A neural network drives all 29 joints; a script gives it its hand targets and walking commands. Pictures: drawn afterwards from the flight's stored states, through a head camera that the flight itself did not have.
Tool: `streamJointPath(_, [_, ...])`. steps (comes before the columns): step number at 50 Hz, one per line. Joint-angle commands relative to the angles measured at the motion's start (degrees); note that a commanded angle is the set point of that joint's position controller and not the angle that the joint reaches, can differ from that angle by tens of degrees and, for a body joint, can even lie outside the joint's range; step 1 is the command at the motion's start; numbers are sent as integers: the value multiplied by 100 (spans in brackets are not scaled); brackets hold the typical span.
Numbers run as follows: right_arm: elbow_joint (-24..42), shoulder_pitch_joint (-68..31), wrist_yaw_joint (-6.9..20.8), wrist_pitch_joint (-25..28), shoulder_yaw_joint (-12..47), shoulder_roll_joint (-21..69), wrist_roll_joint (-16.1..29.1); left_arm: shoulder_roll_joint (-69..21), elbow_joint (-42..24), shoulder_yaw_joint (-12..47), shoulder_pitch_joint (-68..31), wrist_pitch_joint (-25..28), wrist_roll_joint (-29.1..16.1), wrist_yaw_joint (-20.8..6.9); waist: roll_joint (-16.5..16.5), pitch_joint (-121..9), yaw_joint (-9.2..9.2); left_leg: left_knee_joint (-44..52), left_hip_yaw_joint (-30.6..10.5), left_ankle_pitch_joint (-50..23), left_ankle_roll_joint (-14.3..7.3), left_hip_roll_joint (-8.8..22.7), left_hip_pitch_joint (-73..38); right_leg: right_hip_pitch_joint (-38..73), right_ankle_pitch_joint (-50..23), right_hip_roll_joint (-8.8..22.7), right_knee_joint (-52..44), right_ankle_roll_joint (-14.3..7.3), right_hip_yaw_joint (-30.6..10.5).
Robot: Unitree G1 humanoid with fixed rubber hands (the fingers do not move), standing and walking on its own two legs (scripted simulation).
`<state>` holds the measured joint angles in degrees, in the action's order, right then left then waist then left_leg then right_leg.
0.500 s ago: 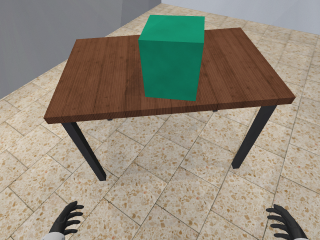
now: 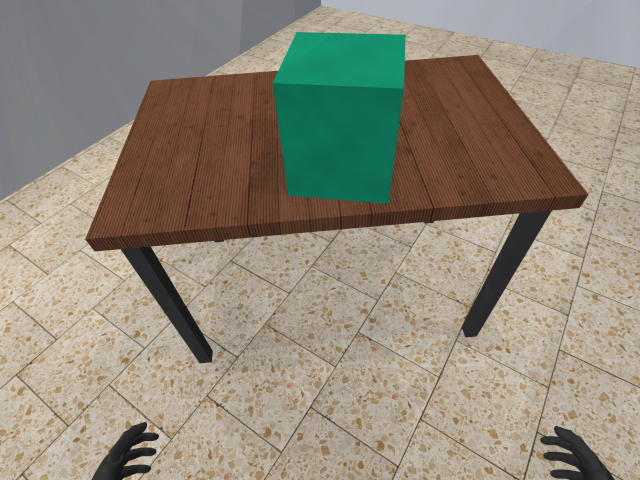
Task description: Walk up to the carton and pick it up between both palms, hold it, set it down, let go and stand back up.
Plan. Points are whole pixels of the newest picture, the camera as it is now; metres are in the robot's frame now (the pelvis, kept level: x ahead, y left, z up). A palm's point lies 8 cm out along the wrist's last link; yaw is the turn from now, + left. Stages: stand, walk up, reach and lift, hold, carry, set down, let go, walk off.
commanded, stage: stand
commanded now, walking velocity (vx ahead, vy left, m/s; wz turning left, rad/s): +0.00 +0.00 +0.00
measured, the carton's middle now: (343, 119) +0.73 +0.00 +0.04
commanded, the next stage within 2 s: walk up in 0.80 s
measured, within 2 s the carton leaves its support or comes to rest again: neither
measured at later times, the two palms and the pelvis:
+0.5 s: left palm out of the picture +0.10 +0.30 -0.10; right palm out of the picture +0.10 -0.31 -0.10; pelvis +0.00 +0.00 +0.00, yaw +0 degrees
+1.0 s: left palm out of the picture +0.10 +0.30 -0.10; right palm out of the picture +0.09 -0.32 -0.10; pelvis +0.01 +0.00 +0.01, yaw +0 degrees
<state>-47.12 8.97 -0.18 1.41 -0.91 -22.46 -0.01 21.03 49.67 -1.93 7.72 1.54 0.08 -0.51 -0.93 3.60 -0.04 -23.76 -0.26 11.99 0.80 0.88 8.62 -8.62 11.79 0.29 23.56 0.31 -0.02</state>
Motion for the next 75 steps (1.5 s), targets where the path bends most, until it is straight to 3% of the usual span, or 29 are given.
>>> streamJointPath(1, [213, -240, -24, 98, -222, -903, -15, 930, -219, -181, -268, 77, 5, 38, 47, -434, -8, 411, -448, -414, -177, 570, -118, 62, -575, 672, -467, -213, -561])
streamJointPath(8, [-49, -187, -73, 72, -194, -895, 15, 971, 7, -198, -328, 52, -16, 65, 44, -229, 14, 511, -444, -395, -176, 592, -130, -27, -468, 673, -649, -184, -625])
streamJointPath(9, [-100, -178, -65, 72, -209, -888, 6, 1015, 87, -198, -242, 38, -28, 68, 190, -275, 23, 592, -473, -398, -176, 600, -192, -14, -409, 659, -598, -175, -559])
streamJointPath(14, [-261, -136, -62, 70, -173, -855, 17, 988, 169, -193, -322, 49, -18, 77, 35, -243, 43, 637, -455, -371, -147, 622, -190, -30, -303, 645, -651, -156, -590])
streamJointPath(20, [-395, -203, -79, 57, -152, -806, 25, 907, 322, -181, -199, 66, -41, 99, 33, -290, -34, 670, -420, -393, -171, 631, -170, 126, -554, 676, -704, -171, -605])
streamJointPath(35, [-626, -126, -126, 49, -162, -837, 40, 918, 494, -184, -191, 41, -35, 128, -5, -308, 27, 709, -405, -538, -155, 659, -302, 114, -663, 673, -773, -154, -563])
streamJointPath(38, [-627, -194, -121, 60, -167, -869, 25, 927, 507, -190, -194, 46, -34, 125, 174, -320, 11, 727, -468, -585, -159, 700, -311, 155, -777, 678, -750, -149, -506])
streamJointPath(42, [-659, -187, -135, 51, -170, -896, 5, 1024, 521, -213, -112, 55, -41, 147, 33, -261, -42, 747, -439, -754, -170, 704, -274, 198, -765, 698, -751, -174, -579])
streamJointPath(49, [-755, -69, -131, 50, -176, -850, 35, 1010, 574, -206, -117, 44, -35, 153, 57, -237, 40, 775, -399, -617, -155, 680, -346, 112, -789, 695, -784, -153, -566])
streamJointPath(50, [-560, 383, -62, 77, -422, -873, -91, 1107, 275, -366, 341, 79, 155, 65, 136, -644, 30, 303, -328, 1790, -486, 335, -36, 503, 1878, 474, -528, -404, -374])
streamJointPath(51, [-451, 201, -15, 56, -437, -929, -159, 1207, 303, -454, 509, 78, 199, 21, 318, -226, -117, 50, -315, 2483, -524, 276, 781, 494, 2823, 682, -694, -608, -756])
streamJointPath(52, [-224, -24, 32, 47, -468, -860, -207, 1324, 239, -521, 839, 72, 208, 15, 498, 68, -321, -453, -171, 2432, -433, 105, 1452, 644, 3351, 1023, -1100, -826, -1334])
streamJointPath(53, [-1, -191, 68, 47, -474, -748, -235, 1464, 228, -585, 1129, 80, 221, 48, 1027, 438, -503, -1392, 243, 1881, -357, -96, 2190, 999, 3466, 1620, -1636, -1187, -1972])
streamJointPath(54, [164, -153, 94, 51, -497, -766, -272, 1523, 51, -637, 1192, 125, 292, 107, 923, 675, -575, -2143, -137, 1921, -314, 172, 2799, 1246, 2801, 2096, -1780, -1549, -2452])
streamJointPath(55, [309, -159, 119, 61, -530, -766, -314, 1434, -79, -627, 1193, 156, 361, 138, 628, 664, -567, -2408, -413, 1889, -310, 323, 3021, 1362, 2408, 2214, -1756, -1654, -2517])
streamJointPath(57, [475, 121, 200, 97, -616, -809, -228, 1432, -353, -599, 940, 159, 354, 157, 488, 383, -309, -2225, -451, 1643, -236, 483, 2602, 1104, 1992, 1925, -1612, -1463, -1884])
streamJointPath(58, [525, 320, 230, 100, -628, -833, -234, 1430, -475, -609, 800, 150, 355, 145, 504, 226, -219, -2015, -253, 1473, -197, 411, 2295, 940, 1880, 1734, -1516, -1334, -1468])
streamJointPath(60, [688, 612, 272, 68, -638, -805, -237, 1445, -735, -595, 574, 142, 312, 92, 879, 264, -107, -1384, 44, 937, -114, 316, 1380, 138, 1824, 1482, -1355, -1136, -873])
streamJointPath(62, [727, 1093, 301, 46, -659, -763, -225, 1371, -970, -585, 351, 88, 263, -20, 1103, 253, 145, -888, 322, -171, -136, 97, -33, -1108, 2430, 1172, -877, -908, -444])
streamJointPath(64, [716, 1809, 225, 19, -781, -894, -224, 1137, -1158, -559, 328, 27, 293, -83, 781, 89, 413, -975, 408, 3, -247, -129, -1338, -2289, 2923, 764, 177, -719, -100])
streamJointPath(65, [634, 2359, 163, 33, -887, -1142, -200, 892, -1238, -502, 440, -4, 322, -116, -277, -172, 711, -702, 174, 653, -322, 2, -1873, -2737, 3126, 409, 1462, -590, 245])
streamJointPath(66, [755, 2812, 64, 64, -990, -1658, -312, 603, -1440, -407, 539, -3, 278, -133, -1629, -146, 976, 331, -1843, 2434, -715, 1206, -1628, -3196, 2905, -47, 3385, -426, 408])
streamJointPath(67, [1098, 2325, -57, 101, -947, -1858, -396, 778, -1578, -468, 798, -56, 236, -82, -1120, 143, 671, 1517, -4204, 3775, -1321, 2223, -705, -3315, 2663, -261, 4348, -315, -507])
streamJointPath(68, [1288, 1812, -149, 113, -943, -1848, -327, 1094, -1673, -544, 1017, -112, 263, -57, -677, 462, 377, 1862, -4577, 4356, -1639, 2429, -222, -3211, 2314, 69, 4716, -249, -936])
streamJointPath(69, [1375, 1582, -190, 175, -892, -1771, -283, 1384, -1587, -590, 1157, -153, 254, -78, -247, 741, 192, 1695, -3991, 4022, -1516, 2295, 59, -3175, 1800, 294, 4760, -231, -927])
streamJointPath(70, [1477, 1328, -181, 208, -845, -1731, -273, 1478, -1485, -622, 1410, -158, 240, -101, -67, 809, 21, 1373, -2993, 3121, -1303, 1885, 221, -2884, 1375, 390, 4502, -202, -969])
streamJointPath(72, [1606, 1273, -153, 258, -739, -1506, -234, 1343, -1461, -613, 1680, -134, 250, -154, -192, 540, -66, 986, -1742, 1005, -998, 1328, 145, -2471, 854, 375, 4000, -109, -777])
streamJointPath(73, [1617, 1335, -152, 292, -694, -1409, -220, 1246, -1536, -605, 1641, -157, 280, -191, -356, 391, -77, 876, -1501, 156, -939, 1308, 232, -2312, 655, 328, 4024, -54, -671])
streamJointPath(75, [1727, 1556, -166, 341, -673, -1346, -214, 1134, -1831, -608, 1458, -254, 338, -270, -606, 328, -14, 739, -1144, -806, -1052, 1294, 72, -2433, 392, 385, 3875, 67, -557])
